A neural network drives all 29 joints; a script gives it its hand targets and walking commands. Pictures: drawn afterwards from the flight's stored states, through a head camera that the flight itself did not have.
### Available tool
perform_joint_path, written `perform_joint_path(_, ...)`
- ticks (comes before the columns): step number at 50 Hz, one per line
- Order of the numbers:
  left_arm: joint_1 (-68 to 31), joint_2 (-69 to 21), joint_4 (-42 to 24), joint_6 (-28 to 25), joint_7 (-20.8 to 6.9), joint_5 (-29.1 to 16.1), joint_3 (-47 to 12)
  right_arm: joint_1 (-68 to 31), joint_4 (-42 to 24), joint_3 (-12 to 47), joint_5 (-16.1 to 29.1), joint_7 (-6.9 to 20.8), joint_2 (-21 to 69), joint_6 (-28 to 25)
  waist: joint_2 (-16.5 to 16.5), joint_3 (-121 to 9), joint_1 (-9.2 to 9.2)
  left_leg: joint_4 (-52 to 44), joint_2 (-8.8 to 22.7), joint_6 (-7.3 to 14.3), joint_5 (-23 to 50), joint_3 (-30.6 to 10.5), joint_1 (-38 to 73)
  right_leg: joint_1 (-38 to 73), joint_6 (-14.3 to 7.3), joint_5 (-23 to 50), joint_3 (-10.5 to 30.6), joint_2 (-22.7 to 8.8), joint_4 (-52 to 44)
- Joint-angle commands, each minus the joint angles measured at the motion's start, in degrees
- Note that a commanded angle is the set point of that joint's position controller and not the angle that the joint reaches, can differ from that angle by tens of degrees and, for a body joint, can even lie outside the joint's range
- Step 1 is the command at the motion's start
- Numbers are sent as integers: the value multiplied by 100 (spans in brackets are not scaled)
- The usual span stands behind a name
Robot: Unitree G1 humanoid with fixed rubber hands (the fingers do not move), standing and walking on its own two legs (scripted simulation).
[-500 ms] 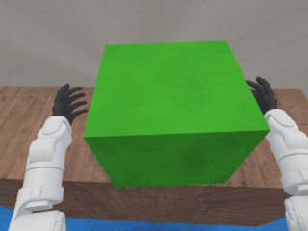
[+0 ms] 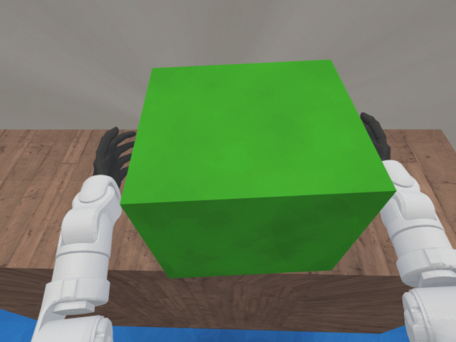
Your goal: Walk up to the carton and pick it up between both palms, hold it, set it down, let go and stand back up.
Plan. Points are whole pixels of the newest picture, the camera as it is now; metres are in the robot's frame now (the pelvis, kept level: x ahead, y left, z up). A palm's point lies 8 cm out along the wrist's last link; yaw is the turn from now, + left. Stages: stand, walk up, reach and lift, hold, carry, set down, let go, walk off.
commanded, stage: reach and lift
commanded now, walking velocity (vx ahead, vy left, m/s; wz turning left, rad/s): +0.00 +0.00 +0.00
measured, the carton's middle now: (246, 174) +0.40 -0.01 +0.07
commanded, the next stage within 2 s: none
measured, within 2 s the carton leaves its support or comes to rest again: leaves its support in 1.28 s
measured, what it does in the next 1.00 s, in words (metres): stands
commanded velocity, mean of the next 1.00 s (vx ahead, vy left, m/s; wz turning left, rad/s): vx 0.00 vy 0.00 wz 0.00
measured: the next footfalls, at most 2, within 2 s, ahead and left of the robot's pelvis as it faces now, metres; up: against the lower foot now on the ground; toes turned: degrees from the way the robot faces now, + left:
none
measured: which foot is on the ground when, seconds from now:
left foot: down 0.00-1.00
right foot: down 0.00-1.00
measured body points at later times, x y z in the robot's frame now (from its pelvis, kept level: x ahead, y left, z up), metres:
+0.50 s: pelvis +0.00 +0.00 +0.00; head +0.04 -0.01 +0.45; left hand +0.39 +0.21 +0.11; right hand +0.42 -0.21 +0.10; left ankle +0.01 +0.13 -0.75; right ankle +0.00 -0.10 -0.75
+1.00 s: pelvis +0.00 +0.00 +0.00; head +0.04 -0.01 +0.45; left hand +0.39 +0.20 +0.11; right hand +0.42 -0.21 +0.10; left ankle +0.01 +0.13 -0.75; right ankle +0.00 -0.10 -0.75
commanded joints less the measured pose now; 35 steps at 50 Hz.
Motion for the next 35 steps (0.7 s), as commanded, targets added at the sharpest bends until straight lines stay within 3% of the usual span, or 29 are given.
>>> perform_joint_path(1,-2227,830,-1546,-412,63,71,-117,-2305,-1255,-246,-422,-107,-980,-371,-84,-3351,-9,362,-143,-24,2009,-54,1858,871,234,2124,-43,93,-89)
perform_joint_path(3,-2303,596,-1069,-321,61,188,-240,-2325,-818,-141,-421,-103,-767,-265,-251,-2953,-89,293,-97,-7,1651,-47,1744,882,233,1938,-35,86,-112)
perform_joint_path(4,-2183,658,-1199,-299,43,127,-221,-2363,-1324,-72,-369,-127,-769,-331,-353,-3047,-49,321,-137,19,1846,-57,1682,1051,261,2282,9,81,-73)
perform_joint_path(5,-2160,687,-1034,-281,65,211,-108,-2324,-979,32,-344,-108,-648,-210,-383,-2803,72,273,-123,26,1681,-48,1596,987,294,2038,38,87,-77)
perform_joint_path(7,-1924,718,-1357,-254,123,307,13,-2191,-1176,-118,-443,-126,-822,-368,-209,-3191,122,328,-146,-2,2072,-13,1793,1168,272,2534,4,90,31)
perform_joint_path(8,-2124,549,-1656,-258,150,352,-64,-2195,-1009,-161,-482,-128,-721,-323,-172,-3298,-34,373,-130,-58,2292,-45,1909,1146,238,2505,-65,158,6)
perform_joint_path(9,-2163,556,-1345,-293,90,140,-158,-2478,-1363,-113,-505,-172,-717,-396,-374,-3201,-47,380,-195,-15,1944,20,1673,1098,345,2670,-21,114,7)
perform_joint_path(10,-2218,597,-1316,-298,53,106,-112,-2505,-1249,-65,-483,-217,-662,-319,-453,-3095,-42,361,-193,13,1977,-14,1590,1189,342,2676,12,76,24)
perform_joint_path(11,-2247,498,-1425,-316,71,176,-174,-2414,-1322,-110,-507,-210,-597,-379,-376,-3361,-136,369,-153,33,1952,-8,1713,1198,307,2675,-19,97,33)
perform_joint_path(12,-2173,554,-1308,-340,43,126,-125,-2467,-1256,93,-435,-219,-496,-325,-329,-3298,40,311,-193,55,1793,7,1581,1231,316,2517,-4,51,-21)
perform_joint_path(13,-2374,632,-1453,-345,76,234,-48,-2447,-1259,-82,-508,-228,-604,-385,-238,-3296,12,328,-196,51,1877,-8,1604,1202,327,2489,-42,45,19)
perform_joint_path(14,-1954,478,-1166,-266,60,260,-101,-2224,-1150,-108,-579,-264,-577,-331,-326,-2984,-55,269,-187,9,1826,8,1566,1244,369,2554,-8,22,-11)
perform_joint_path(15,-2323,452,-993,-279,56,179,-98,-2379,-938,94,-534,-238,-393,-238,-500,-2795,77,200,-127,109,1577,-4,1420,1150,339,2101,6,32,-74)
perform_joint_path(16,-2109,310,-945,-266,66,242,-205,-2378,-806,4,-584,-269,-374,-232,-387,-2861,0,223,-139,59,1599,15,1459,1088,307,2030,-25,50,-94)
perform_joint_path(17,-2184,238,-1344,-293,88,332,-115,-2351,-945,21,-541,-267,-329,-288,-371,-3002,5,257,-151,50,1810,31,1720,1188,304,2331,-24,88,-67)
perform_joint_path(18,-2296,347,-1407,-316,93,249,-226,-2426,-1010,-65,-594,-251,-353,-320,-246,-3117,-71,299,-134,15,1703,-41,1717,972,260,1956,-62,102,-96)
perform_joint_path(19,-2375,278,-983,-295,76,308,-224,-2582,-856,-71,-622,-259,-386,-282,-306,-2915,-61,231,-111,59,1526,-13,1560,972,261,1907,-43,65,-137)
perform_joint_path(20,-2269,376,-1243,-317,59,206,-180,-2533,-1213,41,-525,-284,-235,-281,-400,-3153,49,246,-164,73,1712,12,1609,1275,321,2364,51,7,-66)
perform_joint_path(21,-2047,445,-1190,-295,44,416,-102,-2253,-1052,-57,-670,-320,-257,-312,-369,-3165,-100,249,-171,24,1773,22,1504,1363,352,2540,32,61,-33)
perform_joint_path(22,-2064,327,-1461,-312,86,420,-182,-2216,-1101,-69,-651,-332,-252,-340,-179,-3066,-110,277,-168,-31,1942,-13,1726,1242,333,2480,-18,72,-50)
perform_joint_path(27,-2232,257,-1654,-268,144,349,-148,-2481,-1169,28,-653,-392,-171,-325,-437,-3183,-65,285,-161,18,1896,-69,1599,1284,337,2538,-59,103,0)
perform_joint_path(28,-2315,232,-1538,-313,152,440,-283,-2443,-1035,16,-678,-357,-135,-329,-127,-3221,-111,314,-167,-19,1956,-55,1807,1168,330,2577,-64,73,-29)
perform_joint_path(29,-2319,228,-1452,-276,171,383,-201,-2611,-1094,24,-679,-354,-183,-348,-388,-3073,-93,298,-137,13,1865,-44,1723,1107,326,2406,-68,123,-23)
perform_joint_path(31,-2187,111,-1069,-267,177,421,-258,-2617,-934,72,-650,-326,-147,-265,-419,-2876,59,203,-85,50,1663,-52,1636,1094,299,1959,-67,70,-146)
perform_joint_path(34,-2047,-72,-1456,-145,215,492,-308,-2433,-1071,115,-614,-350,-94,-342,-298,-2932,-10,253,-61,-7,1970,-72,2065,1093,282,2203,-98,165,-106)
perform_joint_path(35,-2121,-13,-1393,-175,231,479,-289,-2433,-932,-90,-717,-366,-133,-282,-387,-2838,-10,214,-43,-5,1785,-90,1942,841,280,1717,-138,160,-169)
